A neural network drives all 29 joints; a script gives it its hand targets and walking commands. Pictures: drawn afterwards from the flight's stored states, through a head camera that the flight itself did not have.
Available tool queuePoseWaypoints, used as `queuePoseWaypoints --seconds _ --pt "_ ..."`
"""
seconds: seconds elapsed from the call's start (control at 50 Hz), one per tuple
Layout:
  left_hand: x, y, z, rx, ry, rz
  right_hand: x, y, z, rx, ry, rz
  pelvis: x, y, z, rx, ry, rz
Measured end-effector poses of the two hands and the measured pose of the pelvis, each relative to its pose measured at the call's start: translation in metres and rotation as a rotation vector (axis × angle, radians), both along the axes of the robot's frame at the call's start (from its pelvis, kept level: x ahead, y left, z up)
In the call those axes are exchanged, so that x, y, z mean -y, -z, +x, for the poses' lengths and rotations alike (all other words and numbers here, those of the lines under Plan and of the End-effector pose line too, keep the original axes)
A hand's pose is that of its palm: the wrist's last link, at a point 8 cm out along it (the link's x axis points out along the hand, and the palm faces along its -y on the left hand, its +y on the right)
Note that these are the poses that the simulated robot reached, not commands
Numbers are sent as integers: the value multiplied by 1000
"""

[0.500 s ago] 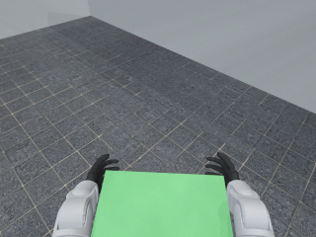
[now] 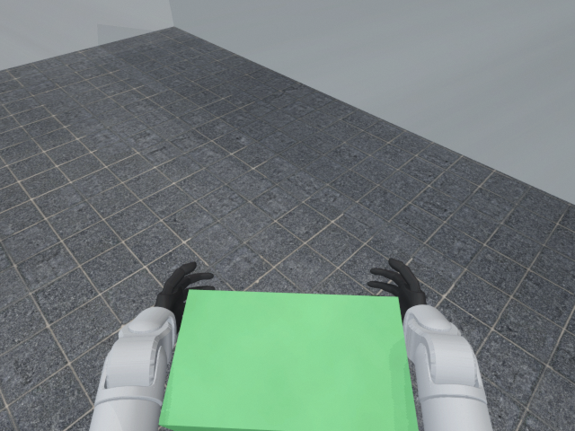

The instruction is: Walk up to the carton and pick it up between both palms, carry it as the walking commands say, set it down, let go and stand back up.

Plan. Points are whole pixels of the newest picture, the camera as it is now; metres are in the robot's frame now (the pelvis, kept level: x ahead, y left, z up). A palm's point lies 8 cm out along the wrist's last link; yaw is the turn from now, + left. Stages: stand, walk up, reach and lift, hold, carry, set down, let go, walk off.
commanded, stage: reach and lift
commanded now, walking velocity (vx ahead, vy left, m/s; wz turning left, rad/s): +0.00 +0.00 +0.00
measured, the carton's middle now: (290, 382) +0.22 +0.01 -0.05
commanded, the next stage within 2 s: hold in 0.12 s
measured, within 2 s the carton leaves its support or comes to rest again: neither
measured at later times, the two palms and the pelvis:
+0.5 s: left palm (167, 315) +0.28 +0.18 +0.03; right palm (409, 317) +0.28 -0.15 +0.03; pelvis +0.01 +0.01 +0.00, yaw +0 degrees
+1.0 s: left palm (170, 311) +0.28 +0.18 +0.04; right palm (412, 314) +0.28 -0.16 +0.03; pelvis +0.02 +0.01 +0.00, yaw +0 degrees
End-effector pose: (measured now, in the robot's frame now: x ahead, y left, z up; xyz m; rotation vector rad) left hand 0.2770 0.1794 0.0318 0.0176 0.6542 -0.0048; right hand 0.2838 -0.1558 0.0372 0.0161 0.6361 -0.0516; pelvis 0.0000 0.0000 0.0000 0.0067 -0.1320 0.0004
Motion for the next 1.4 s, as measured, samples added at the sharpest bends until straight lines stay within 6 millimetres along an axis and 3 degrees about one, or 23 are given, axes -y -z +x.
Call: queuePoseWaypoints --seconds 0.86,1.02,1.1,1.2,1.32,1.4 --pt "3 6 -1 -31 4 -1 3 9 -8 -31 15 3 -7 -4 19 -19 9 -4" --pt "1 -9 4 31 -38 -22 1 0 1 34 10 28 -12 4 17 -83 -18 -20" --pt "-16 -28 -1 111 -107 -50 -15 -21 8 108 -20 31 -24 9 14 -129 -71 -19" --pt "-55 -38 -25 158 -214 -104 -55 -41 9 131 -70 -9 -47 17 11 -175 -142 -19" --pt "-116 -31 -71 100 -307 -94 -118 -39 -11 82 -92 15 -81 23 6 -197 -150 -13" --pt "-141 -27 -90 45 -335 -87 -142 -28 -25 19 -92 23 -98 23 -7 -202 -181 -19"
